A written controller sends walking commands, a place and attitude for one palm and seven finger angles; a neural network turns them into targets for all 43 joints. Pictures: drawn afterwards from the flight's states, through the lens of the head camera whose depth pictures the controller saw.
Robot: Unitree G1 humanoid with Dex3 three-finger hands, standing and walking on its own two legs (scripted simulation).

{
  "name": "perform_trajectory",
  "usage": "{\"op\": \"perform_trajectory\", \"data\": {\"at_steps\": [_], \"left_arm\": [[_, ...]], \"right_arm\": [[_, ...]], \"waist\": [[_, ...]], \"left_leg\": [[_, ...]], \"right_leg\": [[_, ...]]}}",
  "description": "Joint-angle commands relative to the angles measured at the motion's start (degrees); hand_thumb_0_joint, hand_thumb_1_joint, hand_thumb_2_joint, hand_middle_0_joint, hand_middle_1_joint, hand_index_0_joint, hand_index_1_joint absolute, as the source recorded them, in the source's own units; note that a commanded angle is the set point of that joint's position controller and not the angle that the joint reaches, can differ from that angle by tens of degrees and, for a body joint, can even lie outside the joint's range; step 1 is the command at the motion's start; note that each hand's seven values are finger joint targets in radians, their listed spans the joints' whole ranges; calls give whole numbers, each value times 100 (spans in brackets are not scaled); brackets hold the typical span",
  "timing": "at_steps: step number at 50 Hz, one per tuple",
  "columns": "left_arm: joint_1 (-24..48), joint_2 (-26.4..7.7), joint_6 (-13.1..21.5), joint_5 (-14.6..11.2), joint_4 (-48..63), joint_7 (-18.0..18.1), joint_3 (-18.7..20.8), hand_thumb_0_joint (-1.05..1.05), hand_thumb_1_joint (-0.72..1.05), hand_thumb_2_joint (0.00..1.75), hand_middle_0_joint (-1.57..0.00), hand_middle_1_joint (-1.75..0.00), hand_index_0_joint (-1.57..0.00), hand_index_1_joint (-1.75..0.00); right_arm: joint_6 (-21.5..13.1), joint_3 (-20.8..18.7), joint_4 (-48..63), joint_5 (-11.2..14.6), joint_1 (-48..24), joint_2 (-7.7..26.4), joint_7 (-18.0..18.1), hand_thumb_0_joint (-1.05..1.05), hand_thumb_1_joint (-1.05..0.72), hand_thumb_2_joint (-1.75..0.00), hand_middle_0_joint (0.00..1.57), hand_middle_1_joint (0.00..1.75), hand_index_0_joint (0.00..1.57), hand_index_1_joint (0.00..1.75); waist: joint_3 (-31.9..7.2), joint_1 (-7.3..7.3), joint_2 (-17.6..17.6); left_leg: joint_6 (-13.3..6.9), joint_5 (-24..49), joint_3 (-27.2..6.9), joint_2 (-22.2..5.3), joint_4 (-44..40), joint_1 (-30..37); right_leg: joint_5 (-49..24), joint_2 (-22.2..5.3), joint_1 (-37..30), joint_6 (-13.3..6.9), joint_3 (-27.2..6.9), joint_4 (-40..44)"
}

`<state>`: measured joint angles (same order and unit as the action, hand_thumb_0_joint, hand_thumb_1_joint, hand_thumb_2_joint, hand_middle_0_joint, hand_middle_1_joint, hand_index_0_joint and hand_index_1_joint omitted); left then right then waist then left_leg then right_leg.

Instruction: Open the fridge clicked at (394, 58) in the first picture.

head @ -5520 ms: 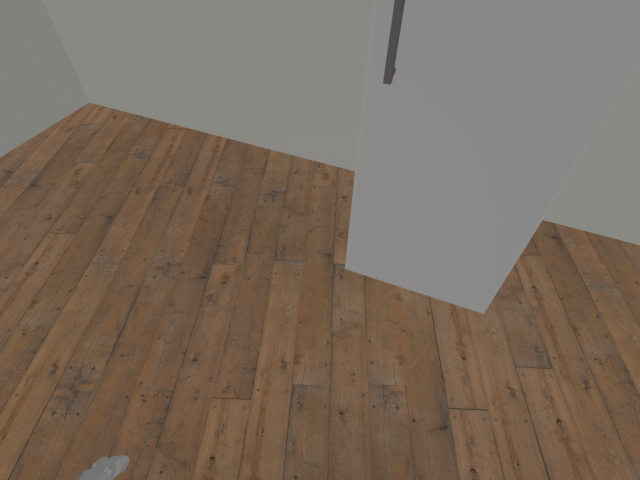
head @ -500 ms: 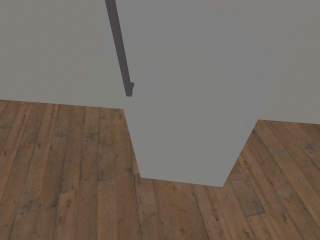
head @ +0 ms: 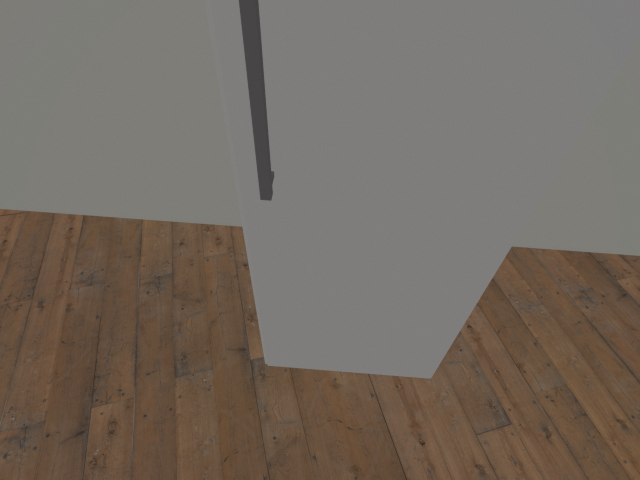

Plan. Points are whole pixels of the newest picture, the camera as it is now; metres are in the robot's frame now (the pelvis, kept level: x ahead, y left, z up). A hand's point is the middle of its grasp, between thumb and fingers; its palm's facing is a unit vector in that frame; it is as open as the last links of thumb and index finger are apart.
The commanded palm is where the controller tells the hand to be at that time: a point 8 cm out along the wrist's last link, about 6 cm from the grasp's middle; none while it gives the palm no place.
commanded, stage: come to a stop and stand still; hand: left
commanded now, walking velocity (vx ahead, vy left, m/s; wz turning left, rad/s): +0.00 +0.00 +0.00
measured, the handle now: (257, 59) +0.52 +0.13 +0.27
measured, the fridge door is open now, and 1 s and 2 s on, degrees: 0 0 0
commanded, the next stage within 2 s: look again from close up in 0.04 s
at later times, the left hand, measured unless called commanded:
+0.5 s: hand out of the picture -0.01 +0.15 -0.17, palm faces +0.03 -0.96 -0.26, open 7.4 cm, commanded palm none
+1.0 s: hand out of the picture -0.01 +0.12 -0.18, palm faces +0.06 -0.98 -0.20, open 7.4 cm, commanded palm none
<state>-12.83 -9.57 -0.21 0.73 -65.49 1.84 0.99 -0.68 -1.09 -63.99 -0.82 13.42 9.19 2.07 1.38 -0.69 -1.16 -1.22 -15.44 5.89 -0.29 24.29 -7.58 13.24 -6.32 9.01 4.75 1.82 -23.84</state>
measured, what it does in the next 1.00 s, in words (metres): shifts its weight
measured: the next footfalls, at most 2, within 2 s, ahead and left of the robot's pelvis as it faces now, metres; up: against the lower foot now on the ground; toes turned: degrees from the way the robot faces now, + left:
left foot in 1.82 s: +0.09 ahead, +0.09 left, +0.00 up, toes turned +5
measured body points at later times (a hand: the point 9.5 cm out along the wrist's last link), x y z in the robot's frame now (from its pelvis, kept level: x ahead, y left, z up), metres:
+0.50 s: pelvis -0.01 -0.04 -0.01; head -0.02 -0.08 +0.44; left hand -0.01 +0.20 -0.15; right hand -0.01 -0.25 -0.18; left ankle -0.02 +0.10 -0.74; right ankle -0.01 -0.17 -0.74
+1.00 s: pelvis -0.01 -0.06 +0.00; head +0.00 -0.07 +0.45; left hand -0.01 +0.17 -0.16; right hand -0.02 -0.28 -0.17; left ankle -0.02 +0.10 -0.74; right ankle -0.01 -0.17 -0.74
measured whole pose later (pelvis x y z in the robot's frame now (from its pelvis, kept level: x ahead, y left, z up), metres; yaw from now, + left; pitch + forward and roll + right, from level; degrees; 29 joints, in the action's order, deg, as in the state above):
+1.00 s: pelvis -0.01 -0.06 +0.00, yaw +1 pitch -1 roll +0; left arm -14.9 -8.8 0.8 0.5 -64.2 1.1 0.2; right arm -0.5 0.1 -63.9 -1.2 17.0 8.8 1.3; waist 2.4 -0.4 0.6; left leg 3.5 -14.1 2.8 -4.7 25.9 -10.4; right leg 15.0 -2.1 12.3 -0.5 4.7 -28.4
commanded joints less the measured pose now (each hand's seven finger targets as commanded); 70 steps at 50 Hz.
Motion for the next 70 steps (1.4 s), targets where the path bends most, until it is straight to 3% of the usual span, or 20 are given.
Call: {"op": "perform_trajectory", "data": {"at_steps": [1, 4, 5, 6, 7, 8, 9, 12, 14, 15, 19, 23, 28, 45, 59, 63, 65, 67, 70], "left_arm": [[-427, -453, 27, 8, 72, 20, 45, 0, 90, 90, -20, -30, -20, -30], [-413, -475, 29, 4, 83, 24, 42, 0, 90, 90, -20, -30, -20, -30], [-590, -631, 132, 77, 52, 266, -59, 0, 90, 90, -20, -30, -20, -30], [-510, -753, 173, 40, 319, 204, -8, 0, 90, 90, -20, -30, -20, -30], [-431, -671, 143, 29, 361, 139, -36, 0, 90, 90, -20, -30, -20, -30], [-494, -632, 137, 23, 387, 102, -56, 0, 90, 90, -20, -30, -20, -30], [-436, -620, 159, 18, 410, 66, -46, 0, 90, 90, -20, -30, -20, -30], [-415, -584, 160, -3, 406, 28, -57, 0, 90, 90, -20, -30, -20, -30], [-344, -584, 179, 8, 385, 8, -72, 0, 90, 90, -20, -30, -20, -30], [-326, -580, 180, 5, 386, 7, -68, 0, 90, 90, -20, -30, -20, -30], [-400, -607, 164, 5, 375, 7, -60, 0, 90, 90, -20, -30, -20, -30], [-436, -668, 168, -3, 365, 5, -48, 0, 90, 90, -20, -30, -20, -30], [-455, -694, 183, 0, 394, -4, -16, 0, 90, 90, -20, -30, -20, -30], [-477, -677, 196, -4, 339, -28, 40, 0, 90, 90, -20, -30, -20, -30], [-473, -606, 167, 10, 360, -27, 55, 0, 90, 90, -20, -30, -20, -30], [-595, -629, 99, 49, 371, -56, 100, 0, 90, 90, -20, -30, -20, -30], [-680, -706, 87, 62, 404, -74, 155, 0, 90, 90, -20, -30, -20, -30], [-749, -755, 92, 58, 426, -83, 205, 0, 90, 90, -20, -30, -20, -30], [-726, -700, 111, 61, 485, -100, 238, 0, 90, 90, -20, -30, -20, -30]], "right_arm": [[-94, -53, 86, 25, 344, 557, 8, 0, -90, -90, 20, 30, 20, 30], [-87, -56, 36, 30, 396, 543, 3, 0, -90, -90, 20, 30, 20, 30], [-149, -33, 453, 93, 289, 848, -69, 0, -90, -90, 20, 30, 20, 30], [-161, -37, 502, -12, 598, 665, -101, 0, -90, -90, 20, 30, 20, 30], [-177, -9, 511, -17, 487, 650, -95, 0, -90, -90, 20, 30, 20, 30], [-179, 15, 564, -26, 621, 671, -105, 0, -90, -90, 20, 30, 20, 30], [-200, 14, 619, -46, 606, 612, -106, 0, -90, -90, 20, 30, 20, 30], [-175, 15, 665, -6, 664, 619, -65, 0, -90, -90, 20, 30, 20, 30], [-143, 34, 663, -5, 695, 540, -69, 0, -90, -90, 20, 30, 20, 30], [-134, 37, 643, -2, 753, 565, -76, 0, -90, -90, 20, 30, 20, 30], [-93, 51, 551, -5, 731, 496, -90, 0, -90, -90, 20, 30, 20, 30], [-52, 66, 478, -9, 759, 465, -100, 0, -90, -90, 20, 30, 20, 30], [-41, 69, 400, -13, 764, 428, -103, 0, -90, -90, 20, 30, 20, 30], [-78, 64, 181, -5, 719, 430, -52, 0, -90, -90, 20, 30, 20, 30], [-107, 35, 150, -6, 658, 415, -30, 0, -90, -90, 20, 30, 20, 30], [-26, 37, 143, -63, 796, 358, -90, 0, -90, -90, 20, 30, 20, 30], [-14, 20, 211, -77, 789, 301, -120, 0, -90, -90, 20, 30, 20, 30], [-33, 22, 256, -80, 832, 232, -137, 0, -90, -90, 20, 30, 20, 30], [-91, 22, 251, -72, 1028, 219, -138, 0, -90, -90, 20, 30, 20, 30]], "waist": [[193, -24, 195], [254, -35, 200], [385, 31, 185], [-77, 86, 594], [157, 12, 777], [-90, 46, 846], [-197, 19, 1270], [-246, 48, 613], [39, 82, -22], [130, 109, -170], [451, 96, -98], [481, 104, -306], [406, 113, -279], [248, 54, 157], [238, 8, 108], [435, -16, -51], [564, -47, -249], [642, -39, -405], [776, 52, -84]], "left_leg": [[68, 1734, -568, -700, -635, -204], [62, 1580, -551, -697, -645, -212], [173, 2819, -538, -751, 347, -601], [159, 1744, -609, -601, 63, -547], [74, 1343, -659, -646, -179, -683], [9, 1076, -772, -713, -251, -676], [-36, 1367, -781, -704, -256, -620], [-96, 1426, -696, -691, -110, -425], [-75, 1050, -635, -603, -95, -493], [-51, 940, -592, -583, -122, -512], [-18, 511, -523, -519, -237, -541], [30, 287, -441, -465, -196, -491], [79, 271, -362, -453, -164, -411], [162, 628, -372, -555, -204, -408], [121, 859, -471, -613, -331, -409], [92, -623, -309, -391, -132, -796], [74, -853, -207, -260, 136, -1012], [65, -779, -119, -191, 396, -1109], [12, -478, -183, -246, 358, -961]], "right_leg": [[-1005, -116, -99, -315, -15, 221], [-972, -114, -105, -326, -15, 275], [-1849, -199, 173, -441, -298, -70], [-726, -168, -50, -582, -132, -372], [-118, -61, 221, -601, -78, -356], [145, 53, 174, -603, 4, -403], [-5, 90, 146, -604, 67, -537], [-210, 87, 191, -603, 40, -469], [-498, -10, 346, -608, -42, -338], [-547, -28, 394, -600, -60, -314], [-200, -39, 632, -593, -175, -122], [128, -89, 756, -615, -329, 97], [256, -112, 790, -657, -416, 258], [-294, -78, 444, -689, -279, 306], [-476, -26, 299, -641, -136, 176], [1592, -75, 485, -744, -307, 324], [2098, -191, 552, -843, -498, 459], [2269, -311, 629, -949, -642, 536], [1953, -214, 842, -968, -413, 172]]}}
